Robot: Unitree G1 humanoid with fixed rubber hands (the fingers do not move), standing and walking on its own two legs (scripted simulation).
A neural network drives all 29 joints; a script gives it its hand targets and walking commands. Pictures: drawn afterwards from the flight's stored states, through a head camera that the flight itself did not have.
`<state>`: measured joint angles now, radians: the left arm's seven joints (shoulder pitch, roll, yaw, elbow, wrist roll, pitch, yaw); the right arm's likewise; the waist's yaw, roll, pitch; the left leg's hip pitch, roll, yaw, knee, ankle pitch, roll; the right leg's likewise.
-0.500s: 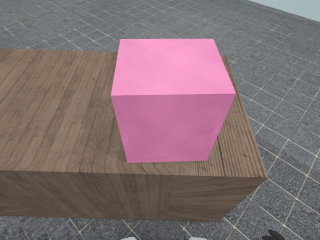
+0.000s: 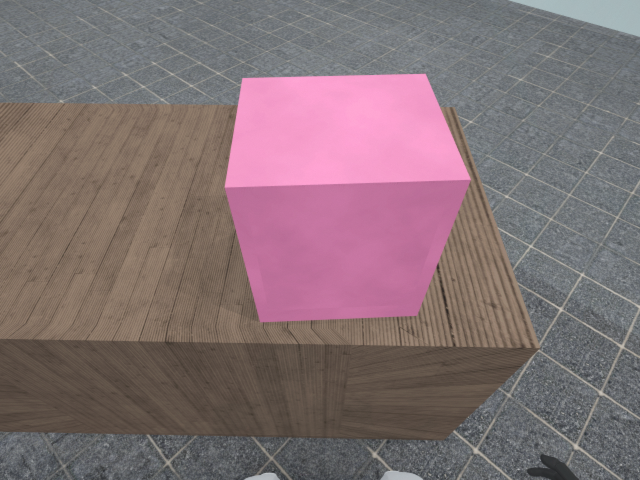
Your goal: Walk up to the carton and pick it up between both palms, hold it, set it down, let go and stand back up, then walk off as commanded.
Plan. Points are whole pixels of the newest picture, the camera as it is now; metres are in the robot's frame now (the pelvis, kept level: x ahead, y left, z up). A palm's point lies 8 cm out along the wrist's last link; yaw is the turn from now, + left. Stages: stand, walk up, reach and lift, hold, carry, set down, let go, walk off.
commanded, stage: walk up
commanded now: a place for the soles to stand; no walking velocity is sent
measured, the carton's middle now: (337, 206) +0.50 -0.02 +0.04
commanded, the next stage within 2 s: reach and lift in 0.72 s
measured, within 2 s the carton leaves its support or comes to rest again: neither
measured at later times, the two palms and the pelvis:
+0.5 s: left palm out of the picture +0.07 +0.31 -0.09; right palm out of the picture +0.08 -0.31 -0.11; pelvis -0.02 +0.00 +0.00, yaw +0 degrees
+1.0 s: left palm out of the picture +0.14 +0.25 -0.09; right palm out of the picture +0.13 -0.30 -0.10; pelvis -0.02 +0.00 -0.01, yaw -1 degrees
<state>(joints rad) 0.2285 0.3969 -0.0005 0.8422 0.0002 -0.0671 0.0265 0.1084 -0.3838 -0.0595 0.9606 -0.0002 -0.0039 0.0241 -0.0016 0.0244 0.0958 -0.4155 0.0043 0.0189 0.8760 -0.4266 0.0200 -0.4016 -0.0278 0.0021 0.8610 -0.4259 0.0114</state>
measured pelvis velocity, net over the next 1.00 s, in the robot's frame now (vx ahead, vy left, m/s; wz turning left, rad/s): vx -0.02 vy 0.00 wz -0.01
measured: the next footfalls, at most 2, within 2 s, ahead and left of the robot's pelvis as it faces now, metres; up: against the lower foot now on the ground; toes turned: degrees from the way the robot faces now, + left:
none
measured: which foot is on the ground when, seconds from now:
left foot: down 0.00-1.00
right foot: down 0.00-1.00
